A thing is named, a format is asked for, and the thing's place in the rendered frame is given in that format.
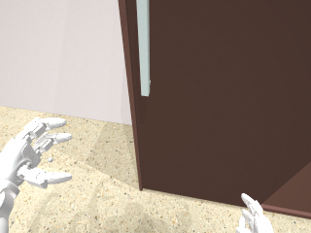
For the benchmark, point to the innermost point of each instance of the handle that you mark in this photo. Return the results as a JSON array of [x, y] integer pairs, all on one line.
[[143, 23]]

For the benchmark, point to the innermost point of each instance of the robot left hand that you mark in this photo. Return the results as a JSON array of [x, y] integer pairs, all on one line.
[[18, 152]]

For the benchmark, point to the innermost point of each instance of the left robot forearm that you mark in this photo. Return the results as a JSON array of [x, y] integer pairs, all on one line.
[[8, 193]]

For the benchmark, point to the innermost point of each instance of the wardrobe door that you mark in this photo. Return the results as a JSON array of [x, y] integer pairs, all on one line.
[[295, 194], [229, 108]]

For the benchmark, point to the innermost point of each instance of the robot right hand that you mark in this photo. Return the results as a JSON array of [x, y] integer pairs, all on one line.
[[257, 221]]

